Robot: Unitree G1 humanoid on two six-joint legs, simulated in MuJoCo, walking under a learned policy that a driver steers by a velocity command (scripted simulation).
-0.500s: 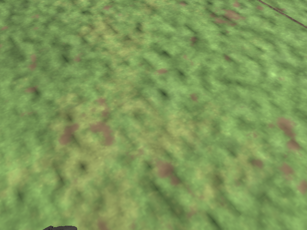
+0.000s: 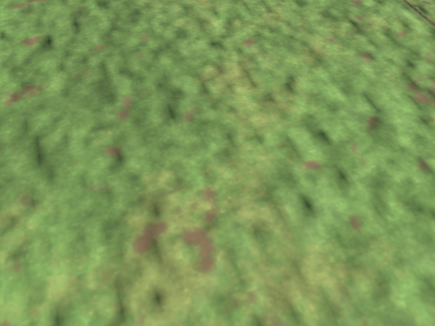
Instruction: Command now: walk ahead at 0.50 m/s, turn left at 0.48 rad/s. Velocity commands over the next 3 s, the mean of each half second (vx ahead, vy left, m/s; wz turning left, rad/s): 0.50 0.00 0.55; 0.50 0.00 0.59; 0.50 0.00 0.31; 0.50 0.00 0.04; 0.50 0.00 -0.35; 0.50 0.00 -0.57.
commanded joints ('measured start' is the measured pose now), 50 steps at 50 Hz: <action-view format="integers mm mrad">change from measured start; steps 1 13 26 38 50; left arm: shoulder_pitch -38 -195 -180 -110 -40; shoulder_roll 201 98 188 146 254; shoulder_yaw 42 21 49 39 66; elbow -60 -215 -262 -211 -171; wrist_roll -5 20 10 9 -26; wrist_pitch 19 -37 -88 -60 -2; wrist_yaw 19 -2 -31 -24 -7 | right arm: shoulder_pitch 129 190 255 168 -25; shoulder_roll -156 -195 -145 -112 -130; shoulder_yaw -60 -65 -49 -39 -42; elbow -55 -87 -91 -197 -294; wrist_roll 3 -9 -5 4 0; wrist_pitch -10 -23 8 31 25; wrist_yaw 9 -53 -76 -55 4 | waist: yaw -143 -50 0 -40 -23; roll -112 19 91 -101 -120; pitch -86 -36 -131 -4 22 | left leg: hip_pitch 237 361 419 -150 22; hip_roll -101 86 24 82 -28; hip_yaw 79 -311 -418 -153 41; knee -31 -390 -15 479 42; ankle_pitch -78 172 59 -170 -108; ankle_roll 67 205 62 -82 8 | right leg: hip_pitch -28 -739 -282 -218 -33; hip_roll -268 -117 -68 -286 -304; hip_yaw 7 250 293 314 23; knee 366 685 194 -81 84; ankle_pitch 1163 225 344 398 903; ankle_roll -93 52 -58 -200 -118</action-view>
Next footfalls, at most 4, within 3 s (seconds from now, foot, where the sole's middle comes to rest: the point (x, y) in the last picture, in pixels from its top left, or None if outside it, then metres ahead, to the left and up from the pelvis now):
0.04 left None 0.20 0.10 -0.76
0.52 right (253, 314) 0.51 -0.05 -0.76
1.06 left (137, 269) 0.63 0.32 -0.76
1.60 right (142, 174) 1.01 0.37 -0.76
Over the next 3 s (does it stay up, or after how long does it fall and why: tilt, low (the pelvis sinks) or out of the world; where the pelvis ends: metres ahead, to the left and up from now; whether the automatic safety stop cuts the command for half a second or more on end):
stays up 1.41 0.78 0.02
